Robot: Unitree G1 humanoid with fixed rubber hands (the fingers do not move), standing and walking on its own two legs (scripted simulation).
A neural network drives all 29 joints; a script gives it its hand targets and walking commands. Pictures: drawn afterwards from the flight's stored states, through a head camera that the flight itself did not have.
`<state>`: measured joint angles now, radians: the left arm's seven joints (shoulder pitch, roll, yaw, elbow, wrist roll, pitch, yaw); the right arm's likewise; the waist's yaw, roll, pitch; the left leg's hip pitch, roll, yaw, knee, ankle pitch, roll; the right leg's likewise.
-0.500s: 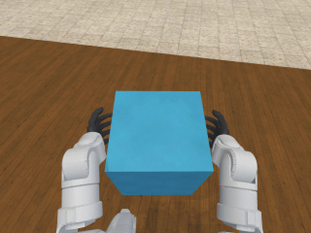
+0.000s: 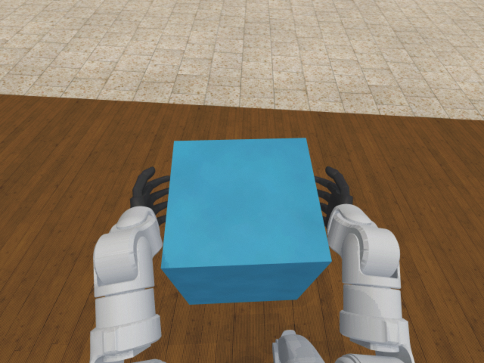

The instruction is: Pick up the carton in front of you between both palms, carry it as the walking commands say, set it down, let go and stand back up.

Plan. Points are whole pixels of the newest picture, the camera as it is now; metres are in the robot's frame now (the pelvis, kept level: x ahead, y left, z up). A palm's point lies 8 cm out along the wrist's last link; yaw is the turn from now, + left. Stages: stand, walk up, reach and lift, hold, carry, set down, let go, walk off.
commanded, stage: carry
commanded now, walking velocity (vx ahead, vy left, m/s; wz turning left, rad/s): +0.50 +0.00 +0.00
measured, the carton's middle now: (242, 229) +0.34 -0.01 +0.02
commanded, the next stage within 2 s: none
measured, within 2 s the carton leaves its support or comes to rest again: neither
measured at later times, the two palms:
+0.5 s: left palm (167, 123) +0.62 +0.14 +0.02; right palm (293, 117) +0.64 -0.16 +0.02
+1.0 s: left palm (174, 60) +0.95 +0.15 -0.01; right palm (270, 63) +0.93 -0.15 +0.00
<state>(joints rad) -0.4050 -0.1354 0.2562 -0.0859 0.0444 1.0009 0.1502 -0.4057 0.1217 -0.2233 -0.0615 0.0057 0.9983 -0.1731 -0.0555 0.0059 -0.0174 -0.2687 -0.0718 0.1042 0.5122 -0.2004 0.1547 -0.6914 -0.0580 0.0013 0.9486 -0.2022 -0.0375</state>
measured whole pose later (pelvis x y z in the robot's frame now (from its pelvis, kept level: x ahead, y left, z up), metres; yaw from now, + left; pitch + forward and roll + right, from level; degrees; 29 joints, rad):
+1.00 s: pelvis +0.62 +0.01 -0.09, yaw +0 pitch +4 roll -1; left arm -0.41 -0.14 0.26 -0.04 0.04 1.01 0.16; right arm -0.39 0.12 -0.23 -0.04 0.00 1.01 -0.18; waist -0.05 0.00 -0.04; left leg -0.33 -0.07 0.11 0.55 -0.17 0.16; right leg -0.65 -0.04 0.00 1.06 -0.33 -0.04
